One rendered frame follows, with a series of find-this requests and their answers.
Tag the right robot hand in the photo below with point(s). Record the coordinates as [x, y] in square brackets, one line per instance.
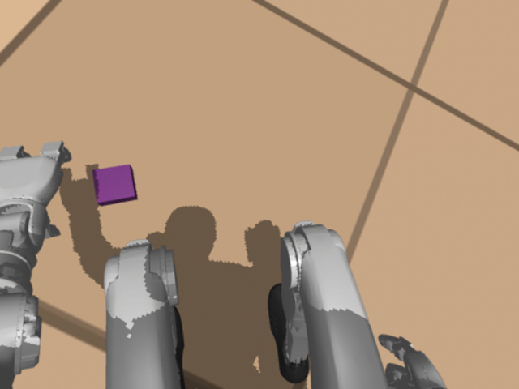
[418, 373]

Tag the left robot hand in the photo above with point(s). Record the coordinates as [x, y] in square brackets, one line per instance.
[33, 177]

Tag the right robot foot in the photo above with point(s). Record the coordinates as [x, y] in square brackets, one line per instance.
[291, 372]

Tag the left robot arm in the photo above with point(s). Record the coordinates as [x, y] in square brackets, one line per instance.
[22, 232]

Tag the small box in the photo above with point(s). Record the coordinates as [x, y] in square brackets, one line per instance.
[114, 185]

